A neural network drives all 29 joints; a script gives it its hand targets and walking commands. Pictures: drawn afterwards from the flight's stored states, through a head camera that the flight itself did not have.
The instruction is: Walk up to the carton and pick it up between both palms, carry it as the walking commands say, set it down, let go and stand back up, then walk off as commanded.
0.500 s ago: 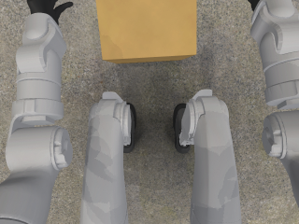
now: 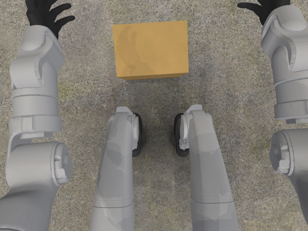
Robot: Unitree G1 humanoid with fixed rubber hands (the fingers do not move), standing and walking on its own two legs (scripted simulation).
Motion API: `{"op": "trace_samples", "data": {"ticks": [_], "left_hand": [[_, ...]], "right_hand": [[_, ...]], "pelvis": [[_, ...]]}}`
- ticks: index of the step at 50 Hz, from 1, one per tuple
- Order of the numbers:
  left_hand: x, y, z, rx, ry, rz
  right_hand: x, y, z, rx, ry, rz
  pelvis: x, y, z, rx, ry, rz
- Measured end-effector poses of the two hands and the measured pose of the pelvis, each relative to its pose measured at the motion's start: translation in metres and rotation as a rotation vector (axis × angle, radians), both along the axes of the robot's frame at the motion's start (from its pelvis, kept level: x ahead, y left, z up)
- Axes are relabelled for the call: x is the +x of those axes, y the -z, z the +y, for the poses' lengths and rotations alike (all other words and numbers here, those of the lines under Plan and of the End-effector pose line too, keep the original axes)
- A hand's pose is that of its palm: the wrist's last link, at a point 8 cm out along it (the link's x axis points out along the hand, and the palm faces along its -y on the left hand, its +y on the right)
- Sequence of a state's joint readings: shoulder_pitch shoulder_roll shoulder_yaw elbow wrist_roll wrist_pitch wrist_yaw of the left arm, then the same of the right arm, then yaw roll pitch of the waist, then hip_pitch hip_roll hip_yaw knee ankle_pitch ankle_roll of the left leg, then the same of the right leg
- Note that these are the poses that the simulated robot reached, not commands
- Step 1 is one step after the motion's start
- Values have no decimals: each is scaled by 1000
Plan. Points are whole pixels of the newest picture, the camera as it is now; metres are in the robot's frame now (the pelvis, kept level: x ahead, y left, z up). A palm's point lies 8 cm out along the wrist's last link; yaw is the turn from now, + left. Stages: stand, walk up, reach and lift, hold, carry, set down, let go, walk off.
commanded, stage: set down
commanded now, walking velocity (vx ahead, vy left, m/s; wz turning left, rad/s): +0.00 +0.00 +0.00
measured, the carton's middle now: (151, 55) +0.50 +0.01 -0.46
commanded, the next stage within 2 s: let go in 0.28 s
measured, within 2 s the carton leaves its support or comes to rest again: neither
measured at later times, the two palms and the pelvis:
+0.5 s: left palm (4, 10) +0.49 +0.23 -0.01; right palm out of the picture +0.51 -0.21 +0.01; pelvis +0.06 +0.00 +0.09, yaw +0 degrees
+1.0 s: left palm out of the picture +0.33 +0.23 +0.10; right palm out of the picture +0.34 -0.24 +0.10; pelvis +0.12 +0.00 +0.18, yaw -1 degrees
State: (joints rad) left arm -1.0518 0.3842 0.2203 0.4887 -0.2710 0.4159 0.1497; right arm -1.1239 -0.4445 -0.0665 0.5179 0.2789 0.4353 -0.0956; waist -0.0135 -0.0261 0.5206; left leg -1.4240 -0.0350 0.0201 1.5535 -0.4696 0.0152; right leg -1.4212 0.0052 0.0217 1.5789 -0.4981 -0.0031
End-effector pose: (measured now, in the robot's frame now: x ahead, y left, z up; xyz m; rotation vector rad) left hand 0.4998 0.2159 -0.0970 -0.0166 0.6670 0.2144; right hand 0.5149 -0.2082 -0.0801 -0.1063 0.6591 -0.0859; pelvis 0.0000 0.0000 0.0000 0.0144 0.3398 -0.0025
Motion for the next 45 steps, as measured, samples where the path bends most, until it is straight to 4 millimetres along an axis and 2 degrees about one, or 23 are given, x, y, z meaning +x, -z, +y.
{"op": "trace_samples", "data": {"ticks": [7, 11, 17, 24, 27, 33, 39, 45], "left_hand": [[1, -41, 2, -15, 3, -7], [-1, -53, 6, -31, -7, 23], [-2, -66, 11, -29, -22, 63], [-3, -84, 10, 17, 62, 68], [-15, -88, 12, 39, 98, 97], [-53, -103, 19, 61, 155, 156], [-86, -132, 24, 72, 170, 173], [-124, -168, 18, 69, 181, 150]], "right_hand": [[-1, -38, 0, 0, -9, 12], [-1, -51, -7, -23, 10, 41], [4, -72, -7, -12, 13, 50], [4, -88, -4, -54, 5, 47], [-12, -86, -7, -63, 10, 93], [-60, -95, -20, -89, 34, 157], [-96, -126, -27, -103, 23, 158], [-130, -162, -26, -79, 8, 111]], "pelvis": [[1, -36, 0, 0, 2, 12], [7, -50, 0, 0, 2, 52], [28, -65, -1, 3, 3, 132], [56, -85, -1, 3, 4, 221], [69, -96, 0, 1, 5, 235], [94, -121, 2, -4, 8, 208], [110, -142, 4, -7, 10, 136], [119, -161, 3, -9, 13, 20]]}}
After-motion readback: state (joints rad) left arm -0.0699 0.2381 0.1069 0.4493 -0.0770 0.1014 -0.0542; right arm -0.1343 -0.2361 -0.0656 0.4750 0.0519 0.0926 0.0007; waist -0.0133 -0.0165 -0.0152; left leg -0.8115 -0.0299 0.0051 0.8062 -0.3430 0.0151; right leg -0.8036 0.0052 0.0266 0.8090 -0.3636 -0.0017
